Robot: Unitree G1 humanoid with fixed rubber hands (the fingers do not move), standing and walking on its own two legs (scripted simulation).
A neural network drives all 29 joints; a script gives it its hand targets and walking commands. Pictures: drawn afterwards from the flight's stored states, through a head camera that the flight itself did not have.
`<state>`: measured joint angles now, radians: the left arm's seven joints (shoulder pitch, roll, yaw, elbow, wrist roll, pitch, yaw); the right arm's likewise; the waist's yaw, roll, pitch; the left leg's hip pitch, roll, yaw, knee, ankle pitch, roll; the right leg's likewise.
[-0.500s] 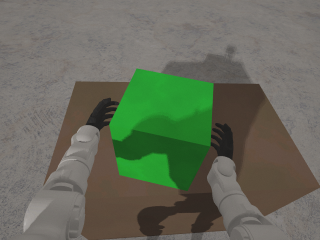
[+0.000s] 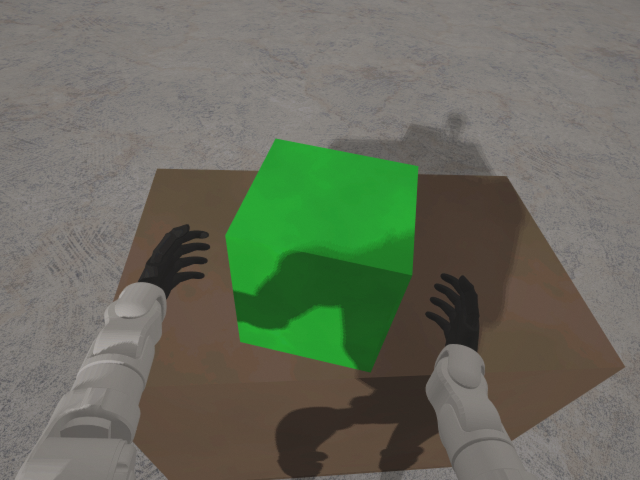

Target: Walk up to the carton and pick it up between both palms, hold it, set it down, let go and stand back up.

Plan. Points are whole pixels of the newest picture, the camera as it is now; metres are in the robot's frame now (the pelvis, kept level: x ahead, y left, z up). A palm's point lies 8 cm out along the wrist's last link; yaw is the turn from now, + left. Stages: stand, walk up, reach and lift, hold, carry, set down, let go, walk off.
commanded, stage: set down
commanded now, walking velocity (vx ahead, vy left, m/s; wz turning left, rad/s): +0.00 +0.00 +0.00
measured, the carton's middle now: (324, 258) +0.43 +0.00 +0.02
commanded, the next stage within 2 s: none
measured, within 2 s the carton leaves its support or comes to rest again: neither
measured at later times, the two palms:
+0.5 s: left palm (136, 329) +0.31 +0.23 +0.02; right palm (492, 398) +0.22 -0.19 +0.02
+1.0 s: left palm (113, 389) +0.24 +0.24 +0.01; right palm (513, 452) +0.17 -0.19 +0.03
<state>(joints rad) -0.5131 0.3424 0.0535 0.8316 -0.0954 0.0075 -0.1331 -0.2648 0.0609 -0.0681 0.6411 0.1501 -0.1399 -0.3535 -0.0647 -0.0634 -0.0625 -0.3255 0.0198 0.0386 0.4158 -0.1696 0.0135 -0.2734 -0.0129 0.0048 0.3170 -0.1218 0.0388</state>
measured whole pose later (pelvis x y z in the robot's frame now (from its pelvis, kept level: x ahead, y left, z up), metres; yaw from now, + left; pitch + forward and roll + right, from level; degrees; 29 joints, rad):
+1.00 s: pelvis +0.02 +0.00 +0.00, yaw +0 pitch -4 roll -1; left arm 0.23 0.39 0.08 0.13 -0.14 0.05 -0.18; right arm 0.50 0.06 0.04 -0.16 0.16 0.05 -0.30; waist -0.05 -0.04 0.05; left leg -0.13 0.02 0.04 0.42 -0.23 0.01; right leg -0.08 -0.01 0.00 0.32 -0.18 0.03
